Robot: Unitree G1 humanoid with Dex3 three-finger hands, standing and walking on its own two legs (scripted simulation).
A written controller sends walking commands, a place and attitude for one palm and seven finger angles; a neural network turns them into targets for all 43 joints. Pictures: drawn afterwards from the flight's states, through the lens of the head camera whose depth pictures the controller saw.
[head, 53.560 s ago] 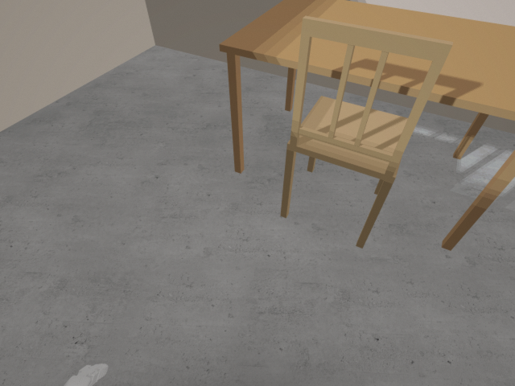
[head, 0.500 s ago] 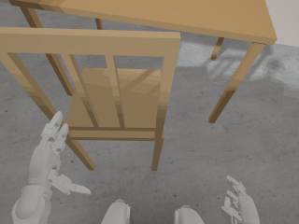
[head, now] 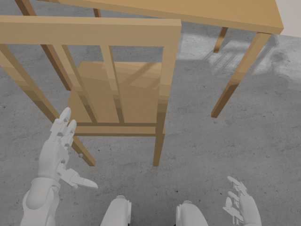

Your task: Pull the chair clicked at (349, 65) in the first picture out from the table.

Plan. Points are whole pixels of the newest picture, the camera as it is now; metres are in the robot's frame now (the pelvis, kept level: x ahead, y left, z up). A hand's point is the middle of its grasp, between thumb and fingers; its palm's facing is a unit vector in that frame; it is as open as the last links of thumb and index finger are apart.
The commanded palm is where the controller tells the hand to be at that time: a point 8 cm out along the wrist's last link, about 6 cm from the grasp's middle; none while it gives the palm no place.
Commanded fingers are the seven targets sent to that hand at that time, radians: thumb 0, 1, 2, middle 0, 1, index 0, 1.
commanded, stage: aim the fingers beside a spindle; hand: left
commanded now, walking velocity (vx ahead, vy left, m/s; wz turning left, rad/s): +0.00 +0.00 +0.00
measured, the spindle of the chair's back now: (81, 91) +0.46 +0.22 +0.05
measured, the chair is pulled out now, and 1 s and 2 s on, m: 0.30 0.30 0.30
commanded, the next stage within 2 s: none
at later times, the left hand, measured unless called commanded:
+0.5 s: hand (86, 148) +0.30 +0.18 +0.03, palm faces +0.02 -1.00 -0.06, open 16.9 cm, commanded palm +0.28 +0.23 +0.02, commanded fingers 0.00 -0.50 0.30 -0.06 -0.08 -0.06 -0.08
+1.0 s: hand (92, 151) +0.30 +0.17 +0.01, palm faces -0.01 -1.00 -0.04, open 16.9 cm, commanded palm +0.28 +0.23 +0.02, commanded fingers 0.00 -0.50 0.30 -0.06 -0.08 -0.06 -0.08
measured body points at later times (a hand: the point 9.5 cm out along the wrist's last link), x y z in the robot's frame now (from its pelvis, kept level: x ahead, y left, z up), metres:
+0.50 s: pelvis -0.01 +0.00 -0.01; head +0.10 +0.01 +0.43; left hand +0.29 +0.23 +0.03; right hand +0.17 -0.24 -0.10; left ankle +0.03 +0.14 -0.63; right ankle +0.02 -0.14 -0.63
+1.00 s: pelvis +0.00 +0.00 -0.01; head +0.10 +0.01 +0.42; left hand +0.30 +0.22 +0.01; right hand +0.17 -0.25 -0.11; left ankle +0.03 +0.14 -0.63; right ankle +0.02 -0.14 -0.63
